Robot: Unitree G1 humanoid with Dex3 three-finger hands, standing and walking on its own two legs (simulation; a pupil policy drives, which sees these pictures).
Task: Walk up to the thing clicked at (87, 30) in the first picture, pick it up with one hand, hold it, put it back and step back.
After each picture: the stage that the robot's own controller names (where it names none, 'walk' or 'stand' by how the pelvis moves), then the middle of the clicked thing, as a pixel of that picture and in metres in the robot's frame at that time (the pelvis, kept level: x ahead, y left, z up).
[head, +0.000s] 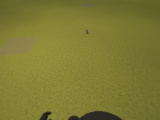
stand; (86, 31) +2.31 +0.16 -0.72
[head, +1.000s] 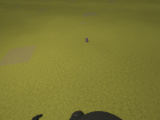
walk; (86, 40) +2.17 +0.28 -0.72
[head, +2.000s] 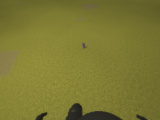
walk; (83, 45) +1.55 +0.28 -0.72
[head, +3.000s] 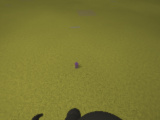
walk; (76, 65) +0.98 +0.27 -0.70
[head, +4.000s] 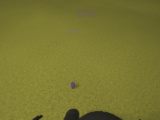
walk; (73, 85) +0.56 +0.21 -0.70
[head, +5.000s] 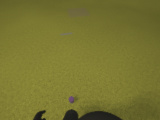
stand; (71, 99) +0.33 +0.19 -0.70
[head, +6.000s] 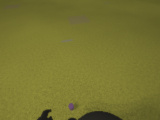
stand; (71, 107) +0.29 +0.22 -0.72
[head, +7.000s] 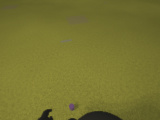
stand; (71, 107) +0.30 +0.21 -0.73
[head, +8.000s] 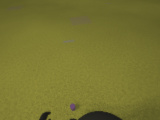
stand; (72, 107) +0.30 +0.21 -0.73
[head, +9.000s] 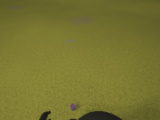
stand; (73, 107) +0.30 +0.20 -0.73
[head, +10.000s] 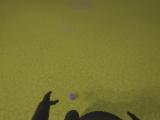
go down; (72, 97) +0.32 +0.20 -0.70
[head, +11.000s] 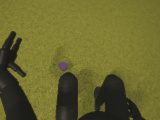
go down; (63, 66) +0.40 +0.20 -0.30
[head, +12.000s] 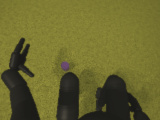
close in; (65, 66) +0.40 +0.20 -0.30
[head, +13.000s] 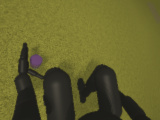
close in; (35, 62) +0.40 +0.24 -0.22
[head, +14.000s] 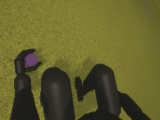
close; (30, 61) +0.39 +0.25 -0.23
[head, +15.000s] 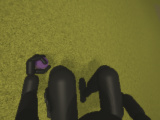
lift; (41, 63) +0.35 +0.23 -0.22
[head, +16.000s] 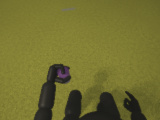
lift; (64, 75) +0.32 +0.18 -0.01
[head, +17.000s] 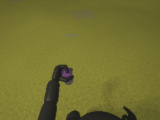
hold; (67, 76) +0.32 +0.17 +0.02
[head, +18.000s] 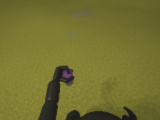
hold; (68, 77) +0.32 +0.17 +0.00
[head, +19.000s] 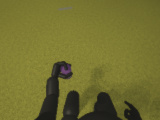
crouch; (66, 72) +0.36 +0.17 -0.06
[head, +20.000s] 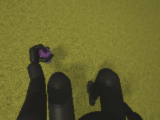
lower; (46, 56) +0.44 +0.23 -0.16
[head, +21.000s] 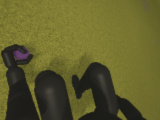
lower; (22, 56) +0.43 +0.26 -0.23
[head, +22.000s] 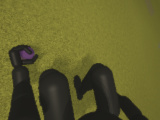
lower; (27, 56) +0.42 +0.25 -0.23
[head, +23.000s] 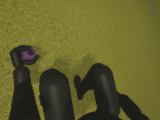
lower; (28, 56) +0.41 +0.25 -0.23
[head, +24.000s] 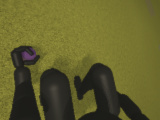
lower; (29, 56) +0.41 +0.25 -0.23
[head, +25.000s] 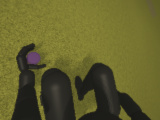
open; (32, 59) +0.40 +0.23 -0.23
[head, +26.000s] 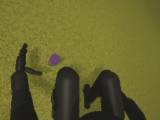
stand; (53, 60) +0.40 +0.21 -0.24
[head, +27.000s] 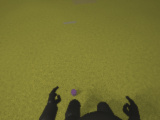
stand; (73, 92) +0.35 +0.16 -0.60
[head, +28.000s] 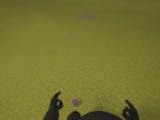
stand; (75, 102) +0.34 +0.17 -0.67
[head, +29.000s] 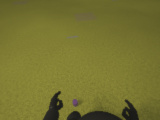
stand; (75, 102) +0.34 +0.16 -0.67
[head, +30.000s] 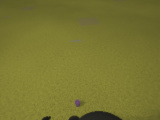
stand; (77, 103) +0.37 +0.16 -0.72
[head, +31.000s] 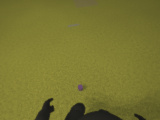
walk; (80, 87) +0.43 +0.13 -0.70
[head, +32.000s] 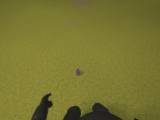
walk; (78, 72) +0.71 +0.15 -0.70
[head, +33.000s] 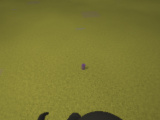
stand; (83, 66) +0.99 +0.15 -0.70
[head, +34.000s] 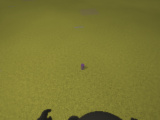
stand; (82, 66) +0.96 +0.15 -0.72
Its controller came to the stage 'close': yes
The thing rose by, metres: 0.71
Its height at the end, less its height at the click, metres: +0.00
